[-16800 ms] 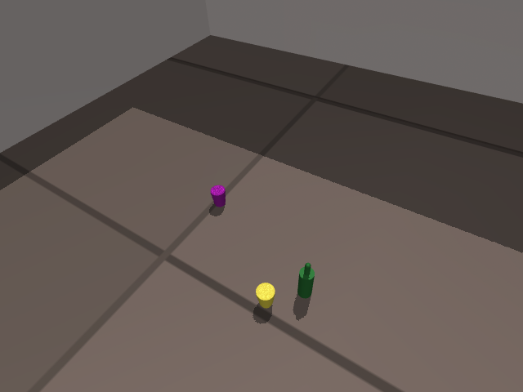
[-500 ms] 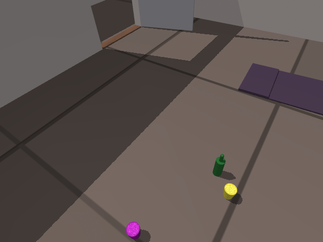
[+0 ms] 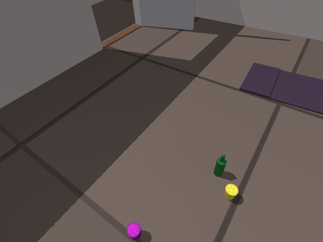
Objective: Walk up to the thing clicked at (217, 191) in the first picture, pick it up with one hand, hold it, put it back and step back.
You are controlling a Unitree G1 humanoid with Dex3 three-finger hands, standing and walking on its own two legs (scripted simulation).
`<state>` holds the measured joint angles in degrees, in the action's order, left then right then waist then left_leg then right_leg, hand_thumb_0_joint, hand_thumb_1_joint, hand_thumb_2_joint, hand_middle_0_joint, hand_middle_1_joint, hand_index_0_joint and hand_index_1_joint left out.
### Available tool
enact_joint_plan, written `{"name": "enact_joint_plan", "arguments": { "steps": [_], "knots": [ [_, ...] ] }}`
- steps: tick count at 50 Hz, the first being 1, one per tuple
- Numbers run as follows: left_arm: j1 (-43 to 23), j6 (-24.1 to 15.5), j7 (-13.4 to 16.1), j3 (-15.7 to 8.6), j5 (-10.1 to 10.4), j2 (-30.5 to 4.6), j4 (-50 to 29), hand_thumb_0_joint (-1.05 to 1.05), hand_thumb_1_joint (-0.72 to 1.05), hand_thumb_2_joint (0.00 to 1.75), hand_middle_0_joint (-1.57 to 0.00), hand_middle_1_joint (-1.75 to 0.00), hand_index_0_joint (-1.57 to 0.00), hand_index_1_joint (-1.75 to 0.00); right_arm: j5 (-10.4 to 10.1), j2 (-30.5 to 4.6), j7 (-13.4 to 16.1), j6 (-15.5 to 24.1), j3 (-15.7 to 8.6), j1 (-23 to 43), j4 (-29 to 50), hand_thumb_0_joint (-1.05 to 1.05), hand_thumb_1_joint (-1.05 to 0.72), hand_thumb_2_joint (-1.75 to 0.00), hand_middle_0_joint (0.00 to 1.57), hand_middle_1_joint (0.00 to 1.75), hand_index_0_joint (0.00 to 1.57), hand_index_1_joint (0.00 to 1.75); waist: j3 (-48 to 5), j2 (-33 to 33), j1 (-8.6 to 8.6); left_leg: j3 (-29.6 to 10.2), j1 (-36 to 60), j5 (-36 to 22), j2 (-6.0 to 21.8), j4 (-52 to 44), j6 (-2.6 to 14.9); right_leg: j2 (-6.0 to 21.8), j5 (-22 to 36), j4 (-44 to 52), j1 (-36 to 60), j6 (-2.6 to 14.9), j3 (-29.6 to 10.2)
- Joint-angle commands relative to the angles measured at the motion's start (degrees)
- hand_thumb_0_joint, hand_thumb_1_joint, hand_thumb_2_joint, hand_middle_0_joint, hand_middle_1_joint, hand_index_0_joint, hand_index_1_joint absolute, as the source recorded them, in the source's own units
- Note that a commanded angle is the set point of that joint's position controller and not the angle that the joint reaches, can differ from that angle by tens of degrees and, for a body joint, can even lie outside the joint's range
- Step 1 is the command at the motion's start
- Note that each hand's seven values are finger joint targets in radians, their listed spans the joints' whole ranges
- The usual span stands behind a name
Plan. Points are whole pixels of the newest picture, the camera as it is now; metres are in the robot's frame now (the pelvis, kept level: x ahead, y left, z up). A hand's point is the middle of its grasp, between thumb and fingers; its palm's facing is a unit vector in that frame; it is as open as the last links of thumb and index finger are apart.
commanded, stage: stand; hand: left
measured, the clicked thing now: (134, 232) +0.36 +0.22 -0.73
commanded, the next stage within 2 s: walk up in 0.92 s
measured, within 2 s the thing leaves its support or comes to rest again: neither
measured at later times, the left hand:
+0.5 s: hand out of the picture +0.07 +0.25 -0.15, palm faces -0.02 -0.94 -0.35, open 7.4 cm
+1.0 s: hand out of the picture +0.07 +0.26 -0.15, palm faces -0.01 -0.94 -0.35, open 7.4 cm
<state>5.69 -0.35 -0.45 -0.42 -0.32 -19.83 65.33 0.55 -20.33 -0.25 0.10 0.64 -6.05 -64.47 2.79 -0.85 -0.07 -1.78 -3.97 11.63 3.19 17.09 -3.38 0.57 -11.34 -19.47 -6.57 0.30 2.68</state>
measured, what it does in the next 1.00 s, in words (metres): stands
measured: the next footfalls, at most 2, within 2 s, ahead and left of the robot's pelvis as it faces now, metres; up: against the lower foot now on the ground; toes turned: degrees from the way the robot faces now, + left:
none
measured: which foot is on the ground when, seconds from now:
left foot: down 0.00-1.00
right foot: down 0.00-1.00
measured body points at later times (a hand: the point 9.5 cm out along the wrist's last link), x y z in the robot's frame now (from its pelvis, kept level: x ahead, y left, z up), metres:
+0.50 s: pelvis +0.00 +0.00 +0.00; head +0.01 -0.01 +0.45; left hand +0.07 +0.30 -0.13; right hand +0.07 -0.30 -0.14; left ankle -0.02 +0.16 -0.75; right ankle -0.01 -0.11 -0.75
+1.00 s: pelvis -0.01 +0.00 +0.00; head +0.00 +0.00 +0.45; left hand +0.07 +0.31 -0.13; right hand +0.05 -0.30 -0.14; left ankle -0.02 +0.16 -0.75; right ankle -0.01 -0.11 -0.75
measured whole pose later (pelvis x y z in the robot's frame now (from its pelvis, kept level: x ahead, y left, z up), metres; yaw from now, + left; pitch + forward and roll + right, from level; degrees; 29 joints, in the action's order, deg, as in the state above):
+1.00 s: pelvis -0.01 +0.00 +0.00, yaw -1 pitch -2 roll +0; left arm 5.7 -0.2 -0.3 -1.6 -0.1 -19.7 63.8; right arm 0.2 -20.8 -0.7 -1.1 -0.8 -7.1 -63.0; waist 4.2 -1.2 0.1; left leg -1.3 -6.1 12.3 3.2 20.6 -2.9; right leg 0.5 -10.8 -21.0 -8.0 0.2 2.1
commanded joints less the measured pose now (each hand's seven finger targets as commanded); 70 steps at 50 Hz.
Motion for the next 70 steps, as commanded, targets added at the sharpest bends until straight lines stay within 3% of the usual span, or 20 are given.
{"name": "enact_joint_plan", "arguments": {
  "steps": [1,8,13,20,27,42,45,46,48,52,57,59,61,62,64,65,67,68,69,70],
  "knots": [
    [-2.1,-1.56,0.89,-2.46,0.0,-12.84,-3.51,0.0,0.9,0.9,-0.2,-0.3,-0.2,-0.3,0.06,-12.0,0.85,1.32,-2.44,1.25,3.43,0.0,-0.9,-0.9,0.2,0.3,0.2,0.3,-5.27,1.51,0.04,-2.22,-0.8,-12.57,4.6,-0.96,3.37,7.24,14.52,2.7,3.1,0.84,-5.31],
    [-2.05,-1.34,0.88,-2.58,-0.08,-12.92,-3.61,0.0,0.9,0.9,-0.2,-0.3,-0.2,-0.3,0.0,-12.14,0.96,1.35,-2.43,1.54,3.56,0.0,-0.9,-0.9,0.2,0.3,0.2,0.3,-5.19,0.26,-0.08,-2.17,-0.86,-13.33,4.78,-1.33,3.4,7.16,14.9,2.27,3.36,1.11,-5.27],
    [-1.96,-1.38,0.85,-2.48,-0.05,-12.84,-3.62,0.0,0.9,0.9,-0.2,-0.3,-0.2,-0.3,0.1,-12.12,0.82,1.27,-2.42,1.44,3.48,0.0,-0.9,-0.9,0.2,0.3,0.2,0.3,-3.69,0.72,-0.12,-2.24,-1.65,-9.83,4.75,-1.77,3.53,7.05,10.85,3.38,1.85,0.81,-5.75],
    [-1.64,-1.61,0.98,-2.46,-0.05,-12.87,-3.78,0.0,0.9,0.9,-0.2,-0.3,-0.2,-0.3,0.03,-12.01,0.8,1.28,-2.44,1.44,3.65,0.0,-0.9,-0.9,0.2,0.3,0.2,0.3,-4.92,1.0,-0.09,-1.96,-0.21,-12.12,4.78,-1.2,3.58,7.14,15.03,2.83,2.57,0.99,-5.63],
    [-1.7,-1.54,0.92,-2.57,-0.07,-13.18,-3.88,0.0,0.9,0.9,-0.2,-0.3,-0.2,-0.3,0.15,-11.91,0.77,1.27,-2.39,0.77,3.56,0.0,-0.9,-0.9,0.2,0.3,0.2,0.3,-3.89,0.37,0.09,-2.1,-1.49,-8.79,4.74,-1.98,3.62,7.1,10.79,3.49,2.05,1.02,-6.1],
    [-1.47,-1.44,0.86,-2.35,-0.03,-12.93,-3.76,0.0,0.9,0.9,-0.2,-0.3,-0.2,-0.3,0.17,-11.94,0.77,1.27,-2.63,0.35,3.32,0.0,-0.9,-0.9,0.2,0.3,0.2,0.3,-2.39,0.47,-0.09,-2.19,-2.71,-6.21,4.44,-2.53,3.83,6.84,7.88,3.96,0.76,0.8,-6.35],
    [-1.4,-1.54,0.79,-2.36,-0.13,-13.06,-3.86,0.0,0.9,0.9,-0.2,-0.3,-0.2,-0.3,0.12,-12.23,0.69,1.33,-2.77,0.55,3.45,0.0,-0.9,-0.9,0.2,0.3,0.2,0.3,-3.86,0.52,-0.06,-2.11,-1.51,-7.66,4.67,-1.96,4.04,7.02,9.92,3.41,1.3,0.97,-6.28],
    [-2.37,-1.45,0.96,-4.28,0.23,-14.11,-4.4,0.0,0.9,0.9,-0.2,-0.3,-0.2,-0.3,-0.27,-13.19,0.39,0.26,-4.1,0.5,4.13,0.0,-0.9,-0.9,0.2,0.3,0.2,0.3,-0.56,0.16,-0.61,-1.53,-5.43,-13.72,3.1,2.15,4.54,7.22,16.24,1.3,1.78,1.37,-6.86],
    [-0.78,-1.21,1.33,-4.84,0.32,-15.01,-5.09,0.0,0.9,0.9,-0.2,-0.3,-0.2,-0.3,-0.55,-12.54,0.37,-0.28,-4.36,-0.07,5.29,0.0,-0.9,-0.9,0.2,0.3,0.2,0.3,-3.22,1.52,-0.56,-0.3,-4.88,-15.14,2.35,5.0,4.33,8.62,20.68,-0.05,2.95,2.72,-7.58],
    [-4.06,-0.42,1.35,-5.51,-0.09,-15.02,-7.65,0.0,0.9,0.9,-0.2,-0.3,-0.2,-0.3,-0.24,-11.97,0.27,-1.19,-5.11,-1.91,6.74,0.0,-0.9,-0.9,0.2,0.3,0.2,0.3,-5.68,5.31,0.44,0.49,-3.74,-7.67,0.61,10.64,4.08,12.03,13.53,-0.18,-1.01,6.07,-9.59],
    [-6.5,0.57,1.2,-5.81,-0.53,-14.72,-9.98,0.0,0.9,0.9,-0.2,-0.3,-0.2,-0.3,0.51,-12.48,-0.36,-1.69,-6.09,-3.7,8.07,0.0,-0.9,-0.9,0.2,0.3,0.2,0.3,-3.3,7.27,0.77,-1.01,-5.12,-2.16,0.04,13.45,5.36,12.49,2.58,-2.4,-7.76,6.95,-9.49],
    [-5.62,0.98,1.07,-5.75,-0.21,-13.89,-10.05,0.0,0.9,0.9,-0.2,-0.3,-0.2,-0.3,0.76,-13.26,-0.56,-1.48,-6.38,-2.66,8.93,0.0,-0.9,-0.9,0.2,0.3,0.2,0.3,-1.68,2.84,0.13,-5.76,-8.35,-4.59,2.73,7.47,6.52,8.49,-3.21,-5.95,-7.62,4.62,-6.49],
    [-4.29,1.66,0.94,-5.04,0.26,-11.14,-9.85,0.0,0.9,0.9,-0.2,-0.3,-0.2,-0.3,1.22,-16.09,-0.55,-1.04,-7.08,0.23,10.26,0.0,-0.9,-0.9,0.2,0.3,0.2,0.3,-0.1,-6.93,-0.39,-14.54,-15.07,-3.64,8.96,-1.43,11.62,-0.17,-11.94,-17.51,-4.87,1.42,-1.41],
    [-1.46,2.03,0.99,-5.25,0.4,-11.05,-9.4,0.0,0.9,0.9,-0.2,-0.3,-0.2,-0.3,1.6,-16.94,-0.42,-0.75,-7.41,1.75,11.44,0.0,-0.9,-0.9,0.2,0.3,0.2,0.3,-0.37,-10.28,-1.06,-18.35,-16.0,-2.85,12.14,-2.98,14.6,-1.56,-17.2,-24.29,-4.51,1.2,-1.96],
    [0.39,2.2,1.12,-5.31,0.74,-10.99,-9.77,0.0,0.9,0.9,-0.2,-0.3,-0.2,-0.3,1.95,-16.03,0.02,-0.43,-7.24,2.74,12.93,0.0,-0.9,-0.9,0.2,0.3,0.2,0.3,-0.58,-9.89,-1.31,-15.94,-15.23,-5.67,12.0,-1.63,16.04,-1.24,-21.0,-31.04,-6.99,1.64,-5.92],
    [0.21,1.9,1.24,-5.22,1.02,-10.81,-9.92,0.0,0.9,0.9,-0.2,-0.3,-0.2,-0.3,2.12,-15.19,0.19,-0.15,-6.92,2.44,12.99,0.0,-0.9,-0.9,0.2,0.3,0.2,0.3,-1.73,-9.06,-1.17,-13.49,-11.2,-11.03,10.4,1.09,14.92,-1.0,-20.83,-28.6,-8.67,1.7,-7.05],
    [2.35,0.7,1.27,-4.38,0.61,-9.58,-8.73,0.0,0.9,0.9,-0.2,-0.3,-0.2,-0.3,1.18,-13.01,0.33,0.15,-5.84,3.34,12.68,0.0,-0.9,-0.9,0.2,0.3,0.2,0.3,-5.52,-9.13,-2.42,-10.96,-4.0,-18.61,9.13,6.41,12.53,1.01,-14.37,-13.4,-5.96,1.11,-3.84],
    [3.23,0.0,1.38,-4.25,0.19,-9.22,-8.0,0.0,0.9,0.9,-0.2,-0.3,-0.2,-0.3,0.61,-12.55,0.29,-0.07,-5.56,3.43,12.65,0.0,-0.9,-0.9,0.2,0.3,0.2,0.3,-6.71,-8.02,-2.71,-9.18,-2.59,-20.81,7.6,9.42,10.78,0.82,-7.03,-3.2,-2.18,0.74,-2.82],
    [3.35,-0.64,1.69,-4.45,-0.26,-10.31,-7.35,0.0,0.9,0.9,-0.2,-0.3,-0.2,-0.3,-0.15,-11.83,0.26,-0.26,-5.2,2.29,12.23,0.0,-0.9,-0.9,0.2,0.3,0.2,0.3,-7.62,-5.34,-2.45,-7.89,-3.02,-21.64,6.29,11.63,8.46,2.19,2.8,2.12,2.59,1.17,-5.44],
    [2.18,-1.3,2.08,-4.75,-0.99,-12.96,-7.91,0.0,0.9,0.9,-0.2,-0.3,-0.2,-0.3,-0.82,-10.51,0.31,-0.23,-4.66,0.47,12.21,0.0,-0.9,-0.9,0.2,0.3,0.2,0.3,-8.19,-0.41,-1.24,-6.64,-5.83,-17.94,3.54,13.08,5.94,6.94,13.41,2.23,6.26,2.57,-11.82]
  ]
}}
